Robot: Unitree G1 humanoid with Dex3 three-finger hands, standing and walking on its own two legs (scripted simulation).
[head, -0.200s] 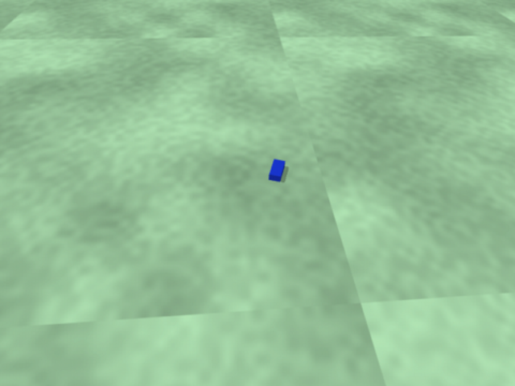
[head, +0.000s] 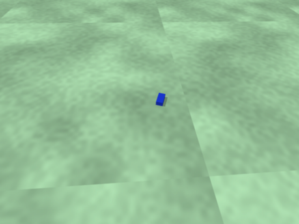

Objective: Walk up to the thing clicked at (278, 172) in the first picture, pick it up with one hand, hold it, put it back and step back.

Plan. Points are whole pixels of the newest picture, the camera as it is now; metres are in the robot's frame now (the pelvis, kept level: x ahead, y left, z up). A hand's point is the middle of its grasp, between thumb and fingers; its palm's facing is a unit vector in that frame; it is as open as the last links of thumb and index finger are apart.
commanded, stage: stand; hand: left
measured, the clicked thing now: (160, 99) +1.33 -0.10 -0.76
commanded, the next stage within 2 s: walk up in 0.92 s
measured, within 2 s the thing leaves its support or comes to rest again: neither
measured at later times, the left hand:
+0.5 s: hand out of the picture +0.08 +0.25 -0.15, palm faces -0.03 -0.94 -0.35, open 7.4 cm
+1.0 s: hand out of the picture +0.07 +0.26 -0.15, palm faces -0.08 -0.93 -0.35, open 7.4 cm
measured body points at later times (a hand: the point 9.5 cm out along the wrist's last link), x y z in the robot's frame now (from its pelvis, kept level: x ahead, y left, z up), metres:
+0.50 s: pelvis +0.01 +0.00 +0.00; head +0.02 +0.00 +0.45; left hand +0.08 +0.30 -0.13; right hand +0.08 -0.30 -0.14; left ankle +0.00 +0.13 -0.75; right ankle +0.00 -0.11 -0.75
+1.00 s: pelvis +0.01 +0.01 +0.00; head +0.02 +0.00 +0.44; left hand +0.08 +0.31 -0.13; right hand +0.09 -0.30 -0.13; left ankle -0.01 +0.13 -0.73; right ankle +0.00 -0.11 -0.75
